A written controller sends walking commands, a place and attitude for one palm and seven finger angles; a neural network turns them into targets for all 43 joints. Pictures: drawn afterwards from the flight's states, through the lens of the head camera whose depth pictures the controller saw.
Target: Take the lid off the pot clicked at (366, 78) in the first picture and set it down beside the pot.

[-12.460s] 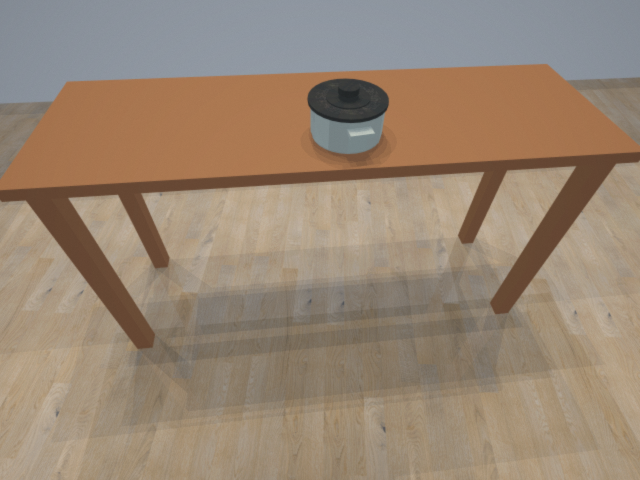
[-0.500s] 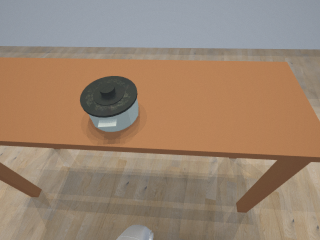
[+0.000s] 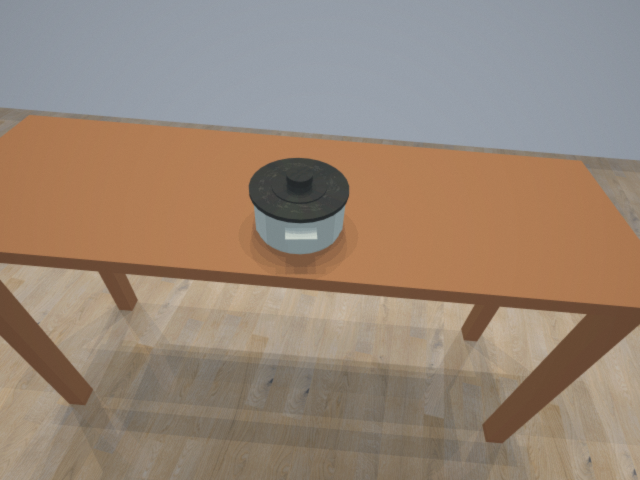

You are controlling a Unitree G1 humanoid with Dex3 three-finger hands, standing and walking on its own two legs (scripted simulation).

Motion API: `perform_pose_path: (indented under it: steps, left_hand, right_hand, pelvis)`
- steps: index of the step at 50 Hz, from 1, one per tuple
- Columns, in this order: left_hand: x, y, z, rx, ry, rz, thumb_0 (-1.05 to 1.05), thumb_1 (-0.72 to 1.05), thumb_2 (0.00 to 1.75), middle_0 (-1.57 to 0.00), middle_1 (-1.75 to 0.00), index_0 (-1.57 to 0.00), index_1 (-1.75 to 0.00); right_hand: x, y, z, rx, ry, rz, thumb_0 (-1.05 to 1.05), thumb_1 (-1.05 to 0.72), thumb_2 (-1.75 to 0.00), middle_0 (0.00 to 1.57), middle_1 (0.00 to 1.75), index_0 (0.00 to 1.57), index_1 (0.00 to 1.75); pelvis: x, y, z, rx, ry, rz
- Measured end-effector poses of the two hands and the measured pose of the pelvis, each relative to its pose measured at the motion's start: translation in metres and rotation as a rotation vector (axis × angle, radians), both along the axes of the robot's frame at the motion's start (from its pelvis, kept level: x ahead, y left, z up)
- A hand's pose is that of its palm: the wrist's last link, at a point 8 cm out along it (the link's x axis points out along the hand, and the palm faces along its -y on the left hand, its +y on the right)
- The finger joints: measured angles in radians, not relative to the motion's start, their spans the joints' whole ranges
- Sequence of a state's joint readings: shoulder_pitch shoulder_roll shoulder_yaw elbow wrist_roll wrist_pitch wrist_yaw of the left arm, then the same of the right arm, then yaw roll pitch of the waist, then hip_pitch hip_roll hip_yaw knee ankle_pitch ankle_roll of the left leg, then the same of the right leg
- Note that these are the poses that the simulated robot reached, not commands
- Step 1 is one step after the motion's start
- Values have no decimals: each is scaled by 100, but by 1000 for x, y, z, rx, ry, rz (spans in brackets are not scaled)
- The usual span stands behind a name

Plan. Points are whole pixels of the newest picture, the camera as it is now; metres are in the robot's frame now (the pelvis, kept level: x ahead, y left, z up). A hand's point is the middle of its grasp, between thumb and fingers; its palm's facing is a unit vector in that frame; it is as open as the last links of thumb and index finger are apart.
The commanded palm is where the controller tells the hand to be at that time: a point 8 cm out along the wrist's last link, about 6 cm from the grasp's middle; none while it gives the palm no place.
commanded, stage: shuffle to correct the standing spot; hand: left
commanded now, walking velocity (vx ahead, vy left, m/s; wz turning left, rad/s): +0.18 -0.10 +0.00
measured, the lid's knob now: (299, 176) +0.57 +0.09 +0.08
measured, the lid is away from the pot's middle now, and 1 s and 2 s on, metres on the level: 0.00 0.00 0.00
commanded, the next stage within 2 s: come to a stop and stand still in 1.80 s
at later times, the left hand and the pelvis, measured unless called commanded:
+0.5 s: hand out of the picture +0.02 +0.18 -0.18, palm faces +0.00 -0.99 -0.11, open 7.4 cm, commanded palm none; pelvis +0.03 +0.03 +0.01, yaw -2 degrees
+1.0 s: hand out of the picture +0.17 +0.14 -0.19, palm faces -0.05 -0.99 -0.16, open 7.2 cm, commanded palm none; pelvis +0.15 -0.03 +0.00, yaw -2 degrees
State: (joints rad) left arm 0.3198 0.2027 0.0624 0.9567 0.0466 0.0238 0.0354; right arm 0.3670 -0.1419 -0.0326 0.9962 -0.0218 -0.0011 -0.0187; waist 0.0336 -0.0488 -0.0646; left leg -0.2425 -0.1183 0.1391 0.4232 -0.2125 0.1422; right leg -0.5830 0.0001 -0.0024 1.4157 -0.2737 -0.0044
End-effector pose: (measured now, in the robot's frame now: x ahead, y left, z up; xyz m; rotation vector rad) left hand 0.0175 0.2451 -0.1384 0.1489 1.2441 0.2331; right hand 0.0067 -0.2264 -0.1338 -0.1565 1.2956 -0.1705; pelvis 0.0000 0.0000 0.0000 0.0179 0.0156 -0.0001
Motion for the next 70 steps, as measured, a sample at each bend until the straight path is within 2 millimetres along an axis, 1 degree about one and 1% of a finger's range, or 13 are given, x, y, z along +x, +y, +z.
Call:
perform_pose_path:
  steps: [4,9,17,26,36,41,46,50,53,57,61,65,70]
  left_hand:
    - [-10,6,-3,-16,56,-21,0,91,90,-20,-30,-20,-30]
    - [-22,4,-6,-58,137,-43,1,91,90,-20,-30,-20,-30]
    - [-18,-5,-9,-118,184,-55,1,91,90,-20,-30,-20,-30]
    - [7,-11,-13,-139,195,-62,1,92,90,-20,-30,-20,-30]
    - [49,-20,-18,-128,205,-64,1,92,90,-20,-30,-20,-30]
    - [77,-29,-20,-115,208,-75,2,93,90,-20,-30,-20,-30]
    - [113,-43,-22,-98,211,-88,2,95,90,-20,-30,-20,-30]
    - [151,-57,-22,-81,195,-107,3,96,90,-20,-30,-20,-30]
    - [184,-72,-23,-65,148,-102,2,96,90,-20,-30,-20,-30]
    - [213,-90,-25,-35,72,-68,1,95,90,-20,-30,-20,-30]
    - [225,-107,-17,-21,84,-79,1,95,90,-20,-30,-20,-30]
    - [232,-116,-12,-17,97,-90,1,95,90,-20,-30,-20,-30]
    - [237,-121,-15,-32,79,-69,1,94,90,-20,-30,-20,-30]
  right_hand:
    - [-28,21,-4,18,44,-50,0,-92,-90,20,30,20,30]
    - [-55,47,-3,38,99,-105,0,-91,-90,20,30,20,30]
    - [-77,74,6,50,177,-153,0,-91,-90,20,30,20,30]
    - [-76,83,14,40,226,-184,0,-91,-90,20,30,20,30]
    - [-47,77,13,43,257,-188,0,-91,-90,20,30,20,30]
    - [-25,69,10,58,271,-184,0,-91,-90,20,30,20,30]
    - [0,53,8,64,293,-179,0,-91,-90,20,30,20,30]
    - [24,32,4,71,315,-174,0,-91,-90,20,30,20,30]
    - [47,10,-4,72,335,-177,0,-91,-90,20,30,20,30]
    - [93,-31,-20,63,321,-169,0,-91,-90,20,30,20,30]
    - [160,-67,-23,30,204,-137,0,-91,-90,20,30,20,30]
    - [220,-89,-16,1,75,-112,1,-93,-90,20,30,20,30]
    - [260,-102,-10,-13,-11,-72,1,-95,-90,19,30,20,30]
  pelvis:
    - [-1,13,-1,8,14,-12]
    - [2,24,1,1,20,-26]
    - [14,33,8,-30,13,-37]
    - [36,31,11,-48,10,-42]
    - [74,18,7,-52,12,-40]
    - [98,5,4,-48,13,-37]
    - [126,-13,0,-47,19,-37]
    - [151,-31,-4,-54,21,-35]
    - [172,-48,-9,-49,16,-35]
    - [199,-71,-18,-24,8,-18]
    - [214,-85,-12,-31,7,-18]
    - [221,-95,-6,-21,7,-17]
    - [225,-101,-6,-21,-14,-14]
